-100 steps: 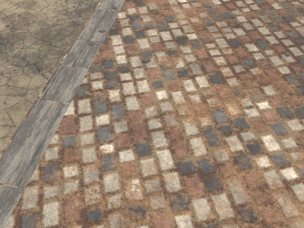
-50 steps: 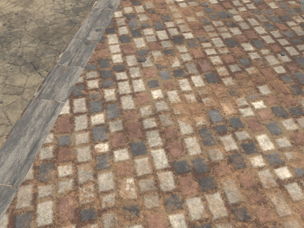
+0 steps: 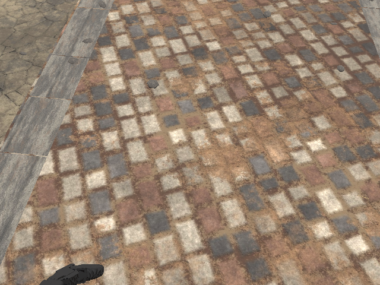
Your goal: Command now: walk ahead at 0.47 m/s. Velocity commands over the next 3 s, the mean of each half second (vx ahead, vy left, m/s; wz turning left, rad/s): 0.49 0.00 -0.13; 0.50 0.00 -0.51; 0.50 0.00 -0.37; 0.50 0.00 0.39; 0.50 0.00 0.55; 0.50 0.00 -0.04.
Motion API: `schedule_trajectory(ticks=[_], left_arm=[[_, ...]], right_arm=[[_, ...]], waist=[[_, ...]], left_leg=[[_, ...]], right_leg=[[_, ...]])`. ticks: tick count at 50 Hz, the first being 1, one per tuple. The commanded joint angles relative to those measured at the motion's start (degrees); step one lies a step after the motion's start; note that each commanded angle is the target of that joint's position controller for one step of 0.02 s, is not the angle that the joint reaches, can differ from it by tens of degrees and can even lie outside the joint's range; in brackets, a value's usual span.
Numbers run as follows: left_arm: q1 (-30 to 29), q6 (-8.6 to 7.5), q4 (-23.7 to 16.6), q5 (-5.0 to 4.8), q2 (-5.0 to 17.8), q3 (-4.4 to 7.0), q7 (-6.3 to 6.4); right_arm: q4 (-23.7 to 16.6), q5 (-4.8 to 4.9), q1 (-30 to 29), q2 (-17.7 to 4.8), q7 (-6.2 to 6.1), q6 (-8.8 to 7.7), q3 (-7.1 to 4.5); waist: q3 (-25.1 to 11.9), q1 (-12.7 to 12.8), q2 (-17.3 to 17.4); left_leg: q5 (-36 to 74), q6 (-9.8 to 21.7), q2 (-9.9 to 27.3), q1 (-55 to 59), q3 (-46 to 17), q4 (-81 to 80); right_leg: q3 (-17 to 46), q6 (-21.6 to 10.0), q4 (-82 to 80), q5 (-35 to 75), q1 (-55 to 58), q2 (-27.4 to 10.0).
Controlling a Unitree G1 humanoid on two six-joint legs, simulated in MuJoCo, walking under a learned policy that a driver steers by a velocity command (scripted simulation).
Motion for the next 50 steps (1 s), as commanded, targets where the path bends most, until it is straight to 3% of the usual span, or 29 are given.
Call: schedule_trajectory(ticks=[1,2,3,4,5,6,7,8,9,10,12,15,17,20,23,26,27,28,29,30,31,32,33,34,35,37,39,45,50], left_arm=[[0.0,-1.15,-3.7,-0.05,7.1,2.22,-0.36],[8.3,-1.01,-1.3,-0.20,9.2,3.51,-0.02],[18.4,-0.63,1.6,-0.24,11.7,4.76,0.55],[27.6,-0.31,3.3,1.51,17.1,6.08,1.05],[28.8,0.04,4.3,1.32,14.6,5.23,0.83],[23.3,-0.21,3.9,0.77,10.9,4.04,0.70],[17.6,-0.44,2.7,0.88,8.5,3.34,0.80],[13.3,-0.93,2.2,1.33,6.9,2.77,0.45],[11.2,-1.42,2.1,1.91,5.3,2.30,0.20],[10.7,-1.50,2.6,2.17,4.6,2.11,-0.02],[12.4,-1.70,4.0,1.76,5.2,2.20,0.07],[16.3,-1.60,5.2,1.54,8.1,2.76,1.39],[18.6,-1.09,5.4,1.36,8.8,2.98,2.21],[22.2,-0.49,5.8,0.75,9.9,3.31,2.90],[25.8,0.18,6.7,0.05,9.8,3.48,3.19],[25.9,1.02,6.4,-0.04,10.7,4.16,3.69],[25.2,1.32,6.0,0.05,10.9,4.37,3.73],[24.5,1.47,5.4,0.25,10.0,4.09,3.66],[23.4,1.44,3.8,1.00,7.1,3.09,3.41],[29.2,0.66,2.2,0.58,0.9,1.50,3.32],[30.0,0.00,1.6,-0.40,3.1,1.64,3.22],[26.2,0.02,1.1,-1.43,8.6,3.18,3.34],[23.2,0.34,0.5,-1.30,9.1,3.49,3.55],[21.0,0.72,0.3,-0.41,8.5,3.81,3.71],[22.2,1.34,0.0,-0.30,7.0,4.10,3.55],[22.3,2.63,-0.5,-0.40,4.7,3.97,3.03],[20.1,3.44,-2.1,-0.24,4.3,4.08,2.97],[10.0,3.00,-6.3,0.35,3.5,3.39,1.07],[2.1,3.09,-10.5,0.28,4.0,3.07,-0.56]], right_arm=[[-2.1,-0.17,-0.2,-11.2,-0.45,0.45,-2.61],[-2.6,-0.56,-1.3,-11.3,-0.40,1.05,-2.70],[-3.6,-0.89,-2.4,-10.7,-0.21,1.24,-2.34],[-5.0,-1.38,3.4,-4.4,0.61,0.50,-0.61],[-3.6,-0.19,5.3,-1.3,1.23,-1.17,0.48],[-5.5,1.54,-0.7,-7.1,1.46,-2.62,-1.14],[-7.5,2.58,-6.6,-9.2,1.29,-3.32,-1.62],[-8.0,2.20,-9.2,-9.0,0.77,-3.32,-1.87],[-7.9,1.30,-9.0,-8.8,0.27,-2.63,-2.52],[-7.6,0.94,-7.3,-7.1,0.10,-1.75,-2.47],[-7.8,0.69,-6.6,-5.1,-0.16,-0.49,-2.39],[-11.8,-0.49,-15.2,-6.9,-0.51,-0.47,-2.96],[-13.6,-0.63,-20.6,-6.7,-0.21,-0.94,-2.90],[-15.5,-0.15,-27.8,-5.8,0.64,-1.59,-2.36],[-17.3,0.48,-32.7,-6.3,1.57,-2.06,-2.08],[-18.1,0.77,-31.9,-9.1,2.11,-2.84,-2.81],[-17.7,0.82,-29.4,-10.2,2.08,-3.09,-3.26],[-16.1,0.68,-23.0,-12.1,1.77,-3.30,-4.32],[-14.5,-0.28,-13.0,-15.4,1.31,-3.58,-5.45],[-13.4,-1.18,-6.1,-20.7,1.09,-2.96,-6.89],[-13.6,-1.19,-5.9,-16.9,1.44,-2.69,-5.75],[-14.6,-0.94,-10.0,-12.1,1.41,-2.67,-4.39],[-15.2,-0.75,-13.9,-10.1,1.41,-2.50,-3.71],[-15.1,-0.83,-17.1,-8.3,1.63,-2.35,-3.23],[-14.8,-1.29,-18.7,-8.2,1.58,-2.45,-3.12],[-14.2,-1.22,-19.5,-8.0,1.60,-2.76,-3.37],[-13.5,-1.22,-19.0,-9.1,1.26,-3.04,-3.92],[-12.5,-0.94,-16.4,-12.2,0.16,-2.17,-4.99],[-11.3,0.40,-12.4,-14.2,-0.01,-0.50,-5.78]], waist=[[1.1,6.5,9.0],[-4.3,10.8,9.7],[-10.5,15.4,9.3],[-21.0,13.8,-2.6],[-28.1,12.7,-11.5],[-18.1,12.4,-8.2],[-10.0,10.8,-4.5],[-4.9,8.4,0.7],[-3.4,6.1,0.5],[-2.7,4.5,-0.8],[-0.8,3.3,-1.7],[2.2,4.5,-0.5],[2.7,5.8,-0.2],[2.6,8.2,-0.6],[2.7,9.6,-1.2],[1.6,7.7,-2.8],[0.4,6.0,-3.6],[-3.3,2.7,-3.2],[-11.8,-1.6,-0.4],[-21.3,-0.5,13.6],[-24.2,-0.1,19.6],[-15.8,0.2,13.5],[-10.1,1.3,9.1],[-5.5,2.5,5.8],[-4.1,4.7,9.1],[-2.1,5.7,8.9],[-0.8,6.0,6.5],[1.6,3.4,4.4],[4.0,1.4,4.3]], left_leg=[[52.3,6.2,16.1,-2.2,-3.9,8.2],[60.8,5.1,14.6,-3.1,-2.4,17.9],[56.8,3.4,12.4,-11.5,-1.5,30.8],[31.4,0.4,4.9,-33.6,-0.2,53.6],[-10.2,-0.7,-2.7,-44.3,-6.5,68.7],[-9.2,1.0,1.2,-50.5,-9.8,73.7],[-4.5,1.9,4.3,-51.4,-7.8,72.8],[0.2,2.0,7.0,-48.8,-6.5,68.7],[2.9,2.0,9.1,-44.8,-6.5,65.0],[3.9,1.9,9.9,-41.6,-6.6,63.2],[4.5,1.2,10.7,-40.7,-5.6,59.5],[12.2,-1.1,11.3,-47.2,-4.9,49.2],[19.3,-2.0,10.2,-48.4,-4.5,39.7],[26.2,-2.8,6.8,-44.1,-2.8,28.0],[25.8,-3.0,5.3,-42.7,-3.5,22.8],[20.8,-1.9,4.7,-38.7,-4.8,19.0],[18.3,-1.2,4.2,-34.8,-4.2,18.3],[16.6,0.3,3.6,-26.0,-3.4,17.1],[15.6,3.6,9.8,-10.4,-8.7,19.4],[7.6,11.0,24.0,12.4,-30.2,17.2],[0.5,12.9,27.3,13.3,-44.0,10.6],[-1.7,10.2,25.2,6.2,-35.9,9.8],[2.5,8.4,23.0,-2.1,-27.1,8.8],[7.4,6.9,19.7,-9.6,-20.5,6.4],[10.2,7.1,19.1,-13.9,-16.5,4.7],[14.2,7.8,17.4,-18.4,-10.2,1.7],[18.7,8.7,17.6,-18.5,-6.2,0.4],[23.0,7.8,16.7,-15.5,4.4,-0.9],[26.6,6.4,19.0,-7.3,8.2,2.3]], right_leg=[[-1.4,-2.7,-0.8,-3.5,8.2,3.1],[-2.7,-4.2,-0.7,-4.2,18.5,5.0],[0.3,-6.3,0.0,-3.4,34.3,2.3],[23.5,-14.4,-0.2,-10.7,58.6,-13.3],[47.2,-19.6,-12.6,-20.2,64.4,-21.4],[42.4,-16.0,-15.5,-23.6,56.3,-18.5],[32.7,-13.6,-16.8,-19.9,45.9,-16.6],[25.5,-12.3,-18.9,-13.1,35.6,-14.4],[20.2,-10.9,-20.4,-9.0,29.3,-12.0],[17.2,-10.6,-22.1,-8.2,25.4,-10.5],[13.6,-11.4,-24.6,-6.4,21.2,-9.6],[12.9,-12.3,-26.6,-4.7,21.4,-9.1],[11.7,-11.1,-26.3,-3.7,23.1,-7.8],[9.8,-9.3,-24.8,-3.0,23.6,-6.2],[12.1,-8.9,-21.5,-4.4,27.6,-7.7],[15.8,-7.3,-16.6,-4.3,31.8,-10.1],[16.3,-6.7,-13.8,-1.7,32.0,-10.1],[15.1,-5.3,-7.0,3.4,30.8,-7.6],[12.5,-3.5,7.7,-0.1,23.9,-3.6],[5.0,0.9,29.2,-18.7,2.4,5.5],[9.8,0.8,39.6,-35.1,-5.6,4.5],[11.1,0.2,43.4,-31.3,-9.0,1.3],[9.3,0.2,42.8,-26.4,-8.2,-1.4],[8.9,0.1,39.7,-22.6,-5.8,-3.0],[9.2,0.3,37.6,-19.8,-3.2,-4.7],[8.0,0.9,36.0,-17.2,-0.7,-5.8],[8.1,1.3,33.4,-13.9,-3.1,-6.1],[4.7,1.6,15.0,-0.1,-3.6,-5.1],[0.7,-0.4,7.3,-4.1,-4.4,-3.6]])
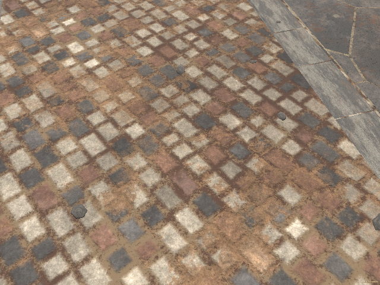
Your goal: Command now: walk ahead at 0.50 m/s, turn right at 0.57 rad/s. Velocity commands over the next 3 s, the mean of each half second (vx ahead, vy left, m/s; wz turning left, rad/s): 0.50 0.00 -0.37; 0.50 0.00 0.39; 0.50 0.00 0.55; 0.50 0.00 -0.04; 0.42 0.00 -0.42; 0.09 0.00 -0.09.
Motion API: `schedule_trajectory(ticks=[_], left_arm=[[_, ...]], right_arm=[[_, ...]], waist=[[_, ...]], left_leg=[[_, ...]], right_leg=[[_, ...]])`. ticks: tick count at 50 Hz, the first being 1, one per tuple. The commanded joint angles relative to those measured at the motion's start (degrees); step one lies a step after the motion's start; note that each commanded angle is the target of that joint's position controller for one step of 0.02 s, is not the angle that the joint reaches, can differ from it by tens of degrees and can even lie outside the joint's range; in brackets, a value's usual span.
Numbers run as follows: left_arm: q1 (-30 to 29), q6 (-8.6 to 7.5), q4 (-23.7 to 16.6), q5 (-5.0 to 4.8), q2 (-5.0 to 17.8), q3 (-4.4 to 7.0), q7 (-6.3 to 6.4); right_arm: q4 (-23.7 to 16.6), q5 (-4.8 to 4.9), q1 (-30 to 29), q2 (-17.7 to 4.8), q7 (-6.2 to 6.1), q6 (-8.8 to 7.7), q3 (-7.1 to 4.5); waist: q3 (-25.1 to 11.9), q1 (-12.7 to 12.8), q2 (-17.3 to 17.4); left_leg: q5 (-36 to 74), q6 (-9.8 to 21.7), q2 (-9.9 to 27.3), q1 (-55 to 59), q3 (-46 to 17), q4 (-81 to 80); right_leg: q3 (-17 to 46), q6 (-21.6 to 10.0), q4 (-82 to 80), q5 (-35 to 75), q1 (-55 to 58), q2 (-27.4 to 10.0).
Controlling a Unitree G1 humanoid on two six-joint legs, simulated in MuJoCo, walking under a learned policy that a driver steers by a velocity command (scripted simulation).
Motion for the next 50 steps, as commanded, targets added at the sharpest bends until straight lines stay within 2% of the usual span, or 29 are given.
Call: schedule_trajectory(ticks=[1,3,4,5,6,7,8,9,10,11,12,16,20,23,27,30,31,32,33,34,35,36,37,38,39,41,43,47,50], left_arm=[[-6.0,-0.60,-6.3,-0.08,2.9,0.34,-1.08],[-2.6,-0.33,-6.4,-0.10,5.1,1.44,-1.18],[3.8,-0.24,-5.0,-0.31,7.0,2.67,-1.05],[13.8,-0.04,-2.2,-0.42,10.7,4.75,-0.32],[20.2,0.47,-0.8,-0.53,16.6,6.37,1.03],[17.4,-0.52,-2.8,-0.24,20.1,6.18,0.64],[18.5,-1.32,-3.1,0.25,14.5,4.50,0.10],[16.5,-2.07,-2.7,0.39,12.0,3.74,0.05],[12.1,-2.44,-3.2,0.23,9.6,2.96,0.11],[8.1,-2.51,-4.0,0.50,7.2,2.19,0.34],[6.3,-2.58,-4.7,1.20,6.3,1.74,0.58],[9.0,-3.42,-2.8,0.97,8.2,2.02,1.70],[11.4,-3.26,-1.2,0.87,8.2,1.70,2.55],[13.8,-3.55,0.6,1.04,8.6,1.58,2.55],[16.1,-3.00,3.0,1.16,9.0,1.75,2.64],[14.5,-2.19,3.0,1.21,10.2,2.07,3.24],[13.8,-1.90,2.7,1.35,10.9,2.21,3.50],[12.5,-1.39,2.3,1.33,11.2,2.12,3.76],[12.2,-1.30,1.5,1.49,10.8,1.73,4.21],[17.9,-2.51,-0.6,2.19,5.9,0.09,3.70],[17.5,-4.28,-0.1,2.28,4.5,-0.93,2.76],[12.8,-5.80,-1.7,0.14,8.6,-0.02,1.77],[8.4,-6.62,-3.1,-0.67,8.8,-0.23,1.50],[6.2,-6.90,-3.6,0.38,8.5,-0.11,1.72],[6.5,-6.48,-3.7,1.47,9.0,0.44,2.09],[8.7,-5.22,-3.8,2.14,7.9,0.51,2.43],[7.9,-4.29,-4.5,2.33,6.6,0.22,2.90],[-0.7,-4.43,-6.9,2.21,4.4,-0.65,2.89],[-5.7,-5.08,-8.3,1.30,4.6,-0.70,2.15]], right_arm=[[-2.9,0.93,-0.8,-10.6,-0.29,0.44,-2.40],[-3.4,1.34,-1.9,-12.3,-0.45,1.22,-2.85],[-3.7,1.55,-2.7,-12.8,-0.52,1.75,-2.92],[-4.1,1.50,-2.9,-12.0,-0.64,1.92,-2.46],[-5.8,-1.02,-1.3,-7.2,-0.50,1.40,-0.79],[-9.3,-0.76,1.4,-2.4,0.21,-0.86,1.02],[-10.2,1.75,-6.5,-7.7,0.89,-2.90,0.01],[-11.2,2.79,-9.1,-8.2,1.13,-3.74,-0.08],[-9.8,1.73,-8.0,-7.7,0.64,-3.83,-0.03],[-8.8,0.41,-6.8,-8.4,0.32,-3.32,-0.54],[-8.3,0.17,-5.5,-8.3,0.51,-2.45,-0.72],[-9.3,-0.73,-7.8,-5.4,0.47,-0.45,-0.11],[-10.6,-0.13,-13.7,-4.1,1.16,-0.67,0.63],[-11.6,0.75,-18.1,-3.4,2.06,-0.91,1.29],[-13.8,1.17,-21.5,-3.9,3.64,-1.17,1.59],[-14.3,1.14,-18.9,-5.0,4.74,-1.20,1.24],[-13.7,0.93,-15.4,-6.4,4.66,-0.96,0.57],[-12.1,0.71,-8.6,-8.3,4.41,-0.72,-0.58],[-10.7,0.57,-0.5,-11.1,3.85,-0.41,-1.85],[-10.7,-0.02,5.8,-17.0,3.34,-0.21,-3.42],[-10.0,0.95,6.8,-13.6,3.47,-0.13,-2.33],[-10.3,0.99,5.1,-10.6,3.24,0.10,-1.42],[-11.5,0.75,1.6,-9.5,2.98,0.29,-1.09],[-12.3,0.47,-1.6,-8.4,2.93,0.42,-0.69],[-13.2,-0.06,-3.7,-7.2,2.74,0.34,-0.16],[-14.3,-0.11,-5.1,-7.6,2.37,0.45,-0.23],[-14.4,0.13,-4.3,-8.9,1.75,0.33,-0.65],[-13.8,1.00,-1.2,-10.2,0.57,1.00,-1.22],[-13.0,1.32,2.1,-10.2,0.16,1.84,-1.31]], waist=[[3.5,1.1,5.0],[-0.1,4.1,7.1],[-3.8,8.0,7.1],[-9.0,13.0,5.4],[-13.6,13.1,-5.9],[-21.8,7.5,-14.2],[-20.0,11.7,-4.7],[-12.8,10.7,-3.5],[-8.7,7.7,1.8],[-6.6,5.4,1.5],[-5.9,3.9,0.1],[-3.5,3.8,0.2],[-1.5,6.5,-1.5],[1.0,8.8,-1.9],[3.1,9.8,-0.9],[0.5,7.4,-2.2],[-2.5,5.6,-3.4],[-6.7,1.8,-3.0],[-11.6,-2.1,-1.0],[-19.9,-0.6,10.8],[-24.3,-0.6,15.2],[-18.0,-1.9,11.2],[-11.4,-1.0,6.2],[-6.1,1.0,1.6],[-4.4,3.1,1.6],[-3.8,5.4,4.1],[-3.2,5.6,4.8],[-2.2,2.4,5.7],[-2.4,0.2,6.8]], left_leg=[[27.6,8.5,17.6,1.5,-4.1,-1.2],[46.8,7.3,17.4,2.7,-2.2,7.3],[53.9,6.3,16.2,1.4,-0.8,16.6],[50.8,4.1,13.8,-5.4,0.5,29.9],[16.1,1.2,10.0,-23.0,0.2,49.5],[-18.9,-1.1,-1.8,-43.3,-11.7,65.8],[-15.8,0.4,0.6,-50.0,-19.6,68.5],[-10.5,2.0,2.8,-52.4,-18.9,65.6],[-5.7,2.2,5.8,-48.7,-18.9,60.6],[-2.9,1.8,7.8,-43.9,-18.8,55.8],[-1.0,1.5,8.9,-39.9,-18.9,53.9],[6.5,-1.1,8.4,-39.3,-17.0,44.4],[21.5,-1.1,6.8,-39.9,-15.8,28.9],[27.5,0.3,5.7,-39.1,-14.6,22.2],[21.7,3.2,4.4,-44.5,-14.9,18.4],[14.1,6.0,1.3,-40.1,-13.0,17.4],[11.8,7.0,-0.9,-34.7,-11.2,18.2],[12.2,8.4,-3.4,-25.4,-9.4,17.0],[15.2,10.7,-1.2,-11.0,-14.1,16.8],[11.0,20.7,13.3,12.0,-40.2,16.6],[4.9,24.9,19.1,20.5,-61.0,6.5],[-1.2,21.6,17.4,17.1,-55.3,4.8],[0.0,19.5,15.4,8.5,-48.0,3.9],[5.0,18.4,13.3,-0.8,-42.9,2.5],[10.4,17.7,11.6,-6.8,-39.5,1.2],[16.1,18.3,9.7,-13.0,-36.6,-0.7],[20.2,18.4,8.3,-16.8,-32.9,-1.5],[17.5,14.7,4.3,-19.8,-28.4,-0.4],[13.8,13.5,4.7,-18.2,-30.8,1.8]], right_leg=[[-2.7,-1.9,-3.2,-4.2,-1.2,1.2],[-6.1,-4.2,-3.6,-9.9,6.7,5.2],[-7.8,-5.8,-5.4,-10.2,15.3,8.0],[-7.1,-8.1,-8.8,-6.7,30.7,10.4],[11.3,-12.1,-9.3,-4.2,47.5,-1.4],[45.8,-23.6,-20.5,-18.3,61.1,-12.9],[44.9,-20.5,-25.6,-18.8,60.1,-12.9],[36.6,-18.2,-25.2,-14.6,54.1,-11.2],[29.0,-15.9,-24.8,-8.4,45.0,-8.8],[23.2,-14.5,-25.3,-2.4,37.7,-6.8],[20.5,-14.0,-26.7,1.1,33.0,-5.5],[13.2,-14.1,-30.2,10.9,28.0,-3.6],[7.4,-10.6,-31.2,8.3,29.6,-1.1],[5.9,-9.6,-32.7,2.5,31.3,-2.6],[4.5,-9.0,-30.2,7.1,41.5,-6.7],[1.7,-7.0,-24.0,25.4,45.7,-7.6],[0.6,-6.2,-19.2,36.4,46.3,-7.1],[-1.6,-4.8,-9.9,44.3,44.9,-5.3],[-3.3,-2.7,3.2,38.6,36.3,-3.4],[-4.3,1.7,26.7,12.3,13.0,4.7],[3.9,2.6,37.0,-29.5,-0.1,11.6],[8.2,1.3,39.7,-27.5,-6.3,7.6],[7.1,0.5,36.4,-23.0,-6.8,4.9],[6.1,0.5,30.6,-20.2,-5.1,3.0],[6.0,0.9,26.2,-18.2,-1.3,1.4],[5.3,2.6,21.6,-17.2,2.7,0.7],[3.9,4.5,16.1,-13.8,3.3,1.0],[3.2,6.2,-1.4,2.1,6.6,3.7],[3.3,6.3,-8.7,6.7,9.6,6.1]])
Over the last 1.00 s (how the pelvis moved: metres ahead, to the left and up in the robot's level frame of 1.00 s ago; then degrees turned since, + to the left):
0.56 -0.02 0.01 -22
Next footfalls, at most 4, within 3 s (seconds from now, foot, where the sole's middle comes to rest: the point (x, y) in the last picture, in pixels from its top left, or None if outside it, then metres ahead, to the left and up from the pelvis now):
0.10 right None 0.22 -0.12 -0.77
0.66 left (180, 255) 0.58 0.03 -0.77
1.14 right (224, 186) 0.85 -0.17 -0.77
1.64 left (137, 159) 1.02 0.19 -0.77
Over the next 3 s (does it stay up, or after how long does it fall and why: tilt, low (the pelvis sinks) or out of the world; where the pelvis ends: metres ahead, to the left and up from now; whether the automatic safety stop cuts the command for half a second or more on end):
stays up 1.48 0.18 -0.01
